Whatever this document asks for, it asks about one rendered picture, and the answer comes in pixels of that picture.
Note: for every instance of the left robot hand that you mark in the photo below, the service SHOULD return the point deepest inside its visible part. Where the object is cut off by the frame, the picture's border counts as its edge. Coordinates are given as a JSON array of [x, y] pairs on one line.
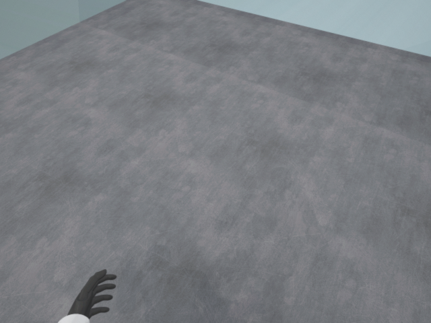
[[86, 299]]

